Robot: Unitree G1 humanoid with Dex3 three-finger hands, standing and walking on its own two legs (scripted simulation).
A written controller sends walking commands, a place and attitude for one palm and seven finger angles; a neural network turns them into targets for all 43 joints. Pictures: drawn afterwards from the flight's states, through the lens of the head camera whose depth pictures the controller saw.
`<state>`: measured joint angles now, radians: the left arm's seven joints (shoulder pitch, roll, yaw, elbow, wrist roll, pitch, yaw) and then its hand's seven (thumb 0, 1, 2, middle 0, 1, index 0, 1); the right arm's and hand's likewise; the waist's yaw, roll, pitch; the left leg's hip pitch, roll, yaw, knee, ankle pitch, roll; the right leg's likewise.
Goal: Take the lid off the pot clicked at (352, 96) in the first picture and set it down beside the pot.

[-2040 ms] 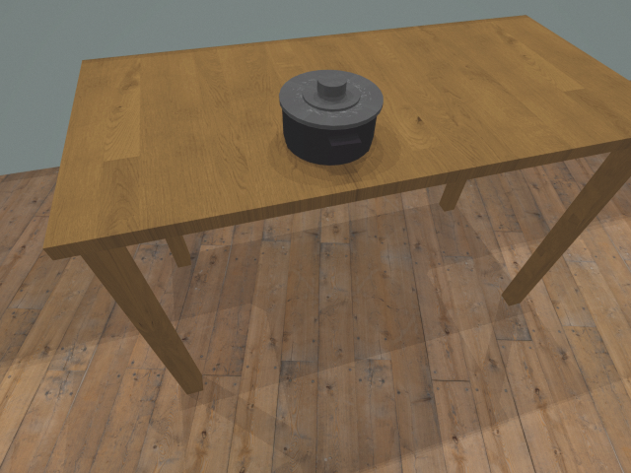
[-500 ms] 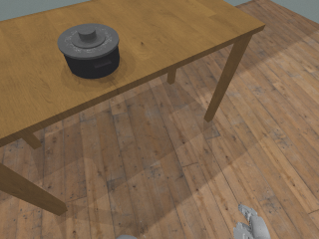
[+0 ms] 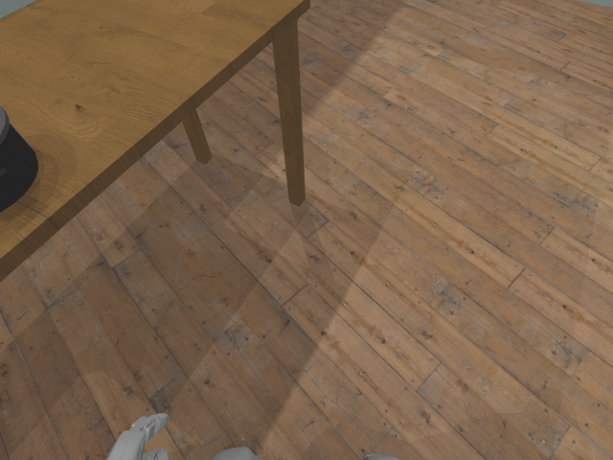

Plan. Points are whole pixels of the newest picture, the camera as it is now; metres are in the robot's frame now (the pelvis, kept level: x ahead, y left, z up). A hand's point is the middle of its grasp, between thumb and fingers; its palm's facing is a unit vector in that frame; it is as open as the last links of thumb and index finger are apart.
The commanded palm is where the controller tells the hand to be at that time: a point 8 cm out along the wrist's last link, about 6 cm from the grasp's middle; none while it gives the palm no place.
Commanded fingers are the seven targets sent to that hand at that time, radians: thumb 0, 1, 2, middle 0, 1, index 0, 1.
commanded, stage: walk to a spot facing it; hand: left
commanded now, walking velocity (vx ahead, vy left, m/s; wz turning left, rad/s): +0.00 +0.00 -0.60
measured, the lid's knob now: out of the picture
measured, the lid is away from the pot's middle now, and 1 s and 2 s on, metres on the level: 0.00 0.00 0.00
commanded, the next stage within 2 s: turn to face it in 1.70 s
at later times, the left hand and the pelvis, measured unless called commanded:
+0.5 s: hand (176, 447) +0.15 +0.21 -0.17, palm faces -0.23 -0.95 -0.20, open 7.4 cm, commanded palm none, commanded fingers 0.00 0.90 0.90 -0.20 -0.30 -0.20 -0.30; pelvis +0.03 +0.02 +0.00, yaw -19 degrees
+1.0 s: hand (245, 413) +0.19 +0.11 -0.14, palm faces -0.54 -0.81 -0.25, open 7.4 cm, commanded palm none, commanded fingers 0.00 0.90 0.90 -0.20 -0.30 -0.20 -0.30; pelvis +0.03 -0.02 +0.01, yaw -37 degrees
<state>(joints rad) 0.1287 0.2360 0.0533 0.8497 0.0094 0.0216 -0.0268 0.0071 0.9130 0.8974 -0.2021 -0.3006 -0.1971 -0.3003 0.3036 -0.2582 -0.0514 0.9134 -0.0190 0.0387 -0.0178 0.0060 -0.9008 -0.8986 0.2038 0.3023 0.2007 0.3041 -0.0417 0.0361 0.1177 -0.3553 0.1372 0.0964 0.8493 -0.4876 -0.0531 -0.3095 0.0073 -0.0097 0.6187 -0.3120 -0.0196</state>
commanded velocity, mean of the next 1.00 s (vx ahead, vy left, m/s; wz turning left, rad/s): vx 0.09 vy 0.00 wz -0.59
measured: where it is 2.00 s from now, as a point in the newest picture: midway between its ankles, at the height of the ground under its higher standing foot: (401, 417)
